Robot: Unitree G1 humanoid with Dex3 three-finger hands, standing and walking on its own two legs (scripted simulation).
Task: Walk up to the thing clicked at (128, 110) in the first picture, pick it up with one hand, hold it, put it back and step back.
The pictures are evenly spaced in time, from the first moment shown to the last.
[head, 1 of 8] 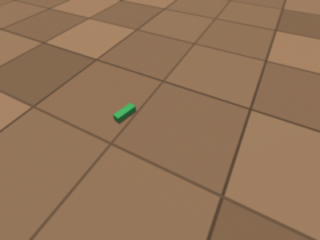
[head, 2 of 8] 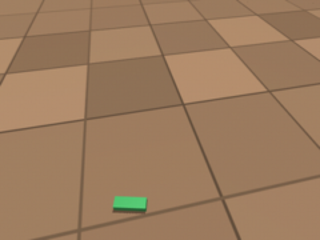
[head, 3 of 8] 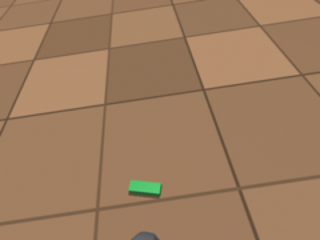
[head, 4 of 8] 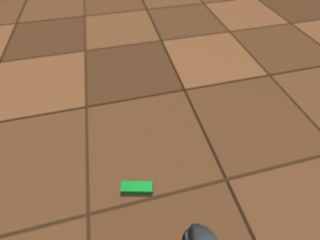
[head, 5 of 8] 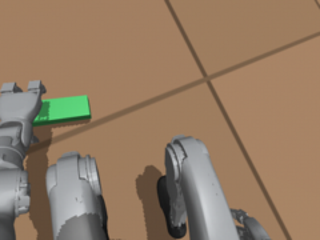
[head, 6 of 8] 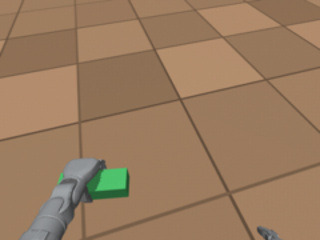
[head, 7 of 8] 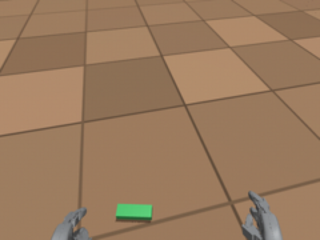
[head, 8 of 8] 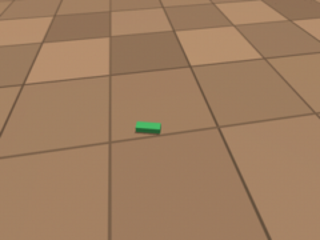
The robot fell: no
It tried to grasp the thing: yes
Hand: left
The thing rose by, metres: 0.67
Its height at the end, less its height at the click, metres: +0.00
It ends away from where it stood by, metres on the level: 0.01
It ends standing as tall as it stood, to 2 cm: yes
